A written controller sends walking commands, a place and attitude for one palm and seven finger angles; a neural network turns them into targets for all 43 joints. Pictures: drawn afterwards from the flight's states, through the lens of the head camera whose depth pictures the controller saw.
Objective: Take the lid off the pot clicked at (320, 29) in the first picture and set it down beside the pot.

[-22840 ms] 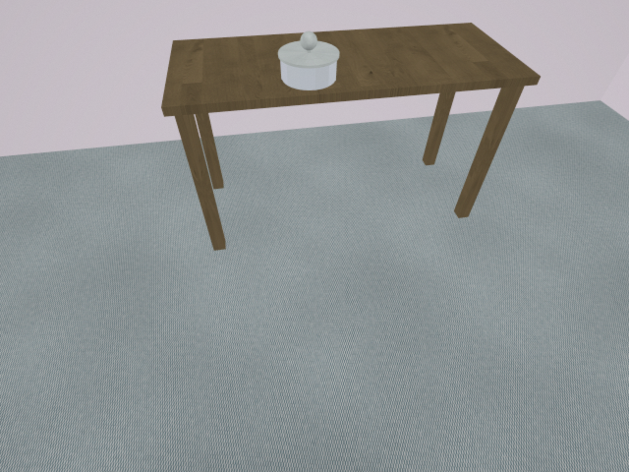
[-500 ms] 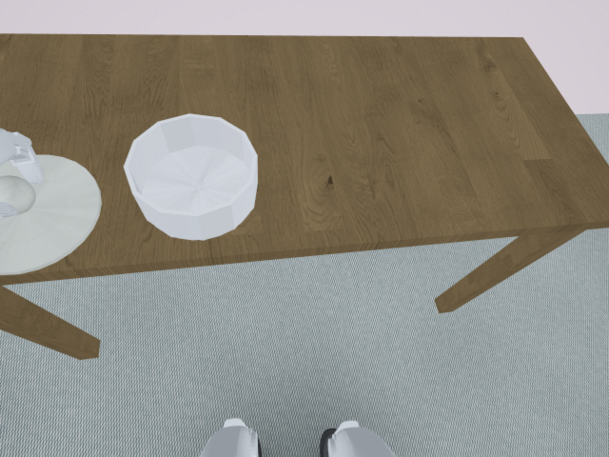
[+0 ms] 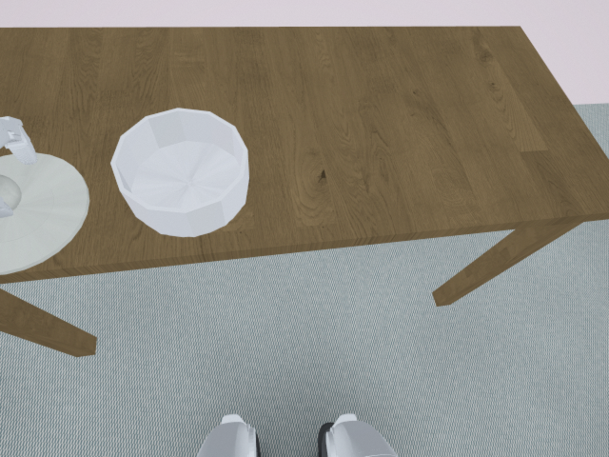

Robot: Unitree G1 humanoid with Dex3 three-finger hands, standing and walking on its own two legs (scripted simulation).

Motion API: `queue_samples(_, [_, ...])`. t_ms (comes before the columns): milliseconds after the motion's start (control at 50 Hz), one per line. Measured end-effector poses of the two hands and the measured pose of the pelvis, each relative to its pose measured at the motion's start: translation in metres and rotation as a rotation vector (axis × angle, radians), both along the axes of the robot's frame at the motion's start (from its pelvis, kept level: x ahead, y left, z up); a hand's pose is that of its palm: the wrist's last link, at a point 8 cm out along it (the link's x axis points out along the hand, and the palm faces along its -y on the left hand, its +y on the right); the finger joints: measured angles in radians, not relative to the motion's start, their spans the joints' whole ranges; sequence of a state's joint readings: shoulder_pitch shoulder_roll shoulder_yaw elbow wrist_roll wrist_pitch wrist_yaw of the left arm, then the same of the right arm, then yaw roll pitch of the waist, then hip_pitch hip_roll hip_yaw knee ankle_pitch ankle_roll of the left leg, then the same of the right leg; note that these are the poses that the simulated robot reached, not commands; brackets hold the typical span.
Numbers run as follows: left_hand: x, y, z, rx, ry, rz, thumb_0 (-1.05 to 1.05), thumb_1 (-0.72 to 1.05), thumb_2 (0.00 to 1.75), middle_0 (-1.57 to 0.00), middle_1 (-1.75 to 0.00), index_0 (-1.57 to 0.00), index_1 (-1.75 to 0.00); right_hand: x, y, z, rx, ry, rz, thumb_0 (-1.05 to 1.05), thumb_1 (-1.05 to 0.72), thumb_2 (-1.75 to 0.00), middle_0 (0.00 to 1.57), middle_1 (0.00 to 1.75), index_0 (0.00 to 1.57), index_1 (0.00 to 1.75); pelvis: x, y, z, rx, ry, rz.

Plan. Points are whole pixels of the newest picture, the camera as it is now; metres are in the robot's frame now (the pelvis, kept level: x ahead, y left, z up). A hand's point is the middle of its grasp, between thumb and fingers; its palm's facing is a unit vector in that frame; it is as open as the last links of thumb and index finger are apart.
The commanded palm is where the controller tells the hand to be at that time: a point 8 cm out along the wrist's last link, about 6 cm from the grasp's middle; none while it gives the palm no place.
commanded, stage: open the fingers wide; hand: left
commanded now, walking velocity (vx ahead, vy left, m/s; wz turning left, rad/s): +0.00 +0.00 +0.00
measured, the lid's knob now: out of the picture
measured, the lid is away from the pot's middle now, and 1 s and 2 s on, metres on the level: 0.24 0.24 0.24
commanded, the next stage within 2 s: raise the empty hand in 0.28 s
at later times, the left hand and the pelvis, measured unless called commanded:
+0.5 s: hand out of the picture +0.44 +0.37 +0.05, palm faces -0.46 -0.13 -0.88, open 10.9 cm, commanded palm +0.48 +0.37 +0.12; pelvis +0.00 +0.00 +0.00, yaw +0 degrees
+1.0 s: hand out of the picture +0.44 +0.37 +0.11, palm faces -0.42 -0.14 -0.90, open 10.9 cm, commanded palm +0.47 +0.37 +0.17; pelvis +0.01 +0.01 +0.02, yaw +0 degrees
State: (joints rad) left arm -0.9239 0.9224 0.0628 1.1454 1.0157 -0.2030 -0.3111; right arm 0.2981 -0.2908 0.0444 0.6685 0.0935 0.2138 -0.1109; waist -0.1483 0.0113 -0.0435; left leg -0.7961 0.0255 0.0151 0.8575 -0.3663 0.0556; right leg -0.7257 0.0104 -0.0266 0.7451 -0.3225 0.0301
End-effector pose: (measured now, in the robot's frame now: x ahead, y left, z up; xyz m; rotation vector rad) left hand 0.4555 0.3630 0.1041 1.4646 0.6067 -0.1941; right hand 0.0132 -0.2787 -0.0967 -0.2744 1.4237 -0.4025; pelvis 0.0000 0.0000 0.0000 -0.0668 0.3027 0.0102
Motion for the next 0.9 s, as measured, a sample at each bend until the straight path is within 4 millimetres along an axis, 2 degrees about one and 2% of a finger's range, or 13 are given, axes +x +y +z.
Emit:
queue_samples(220, [0.006, 0.003, 0.001, -0.003, -0.005, 0.015, 0.0, 0.08, 0.51, -0.32, -0.96, -0.33, -0.96, -0.007, 0.003, 0.0, 0.018, 0.031, -0.034, 0.01, -0.9, -0.9, 0.2, 0.3, 0.2, 0.3, 0.006, 0.001, 0.001, 0.0, 0.01, -0.011])
queue_samples(480, [-0.008, 0.011, 0.004, -0.004, -0.009, 0.013, 0.0, 0.07, 0.51, -0.31, -0.95, -0.32, -0.95, 0.013, 0.005, 0.0, 0.026, -0.005, -0.001, 0.01, -0.9, -0.9, 0.2, 0.3, 0.2, 0.3, 0.005, 0.003, 0.002, -0.003, -0.007, 0.0])
queue_samples(660, [-0.008, 0.013, 0.024, 0.001, -0.044, 0.024, 0.0, 0.07, 0.51, -0.32, -0.95, -0.32, -0.95, 0.023, 0.006, 0.004, 0.019, -0.043, 0.016, 0.01, -0.9, -0.9, 0.2, 0.3, 0.2, 0.3, 0.004, 0.005, 0.006, -0.003, -0.026, 0.008])
queue_samples(900, [-0.006, 0.01, 0.053, -0.012, -0.064, 0.021, 0.0, 0.07, 0.51, -0.31, -0.95, -0.32, -0.95, 0.019, 0.011, 0.009, 0.033, -0.06, 0.002, 0.01, -0.9, -0.9, 0.2, 0.3, 0.2, 0.3, 0.006, 0.008, 0.013, 0.003, -0.055, 0.003])
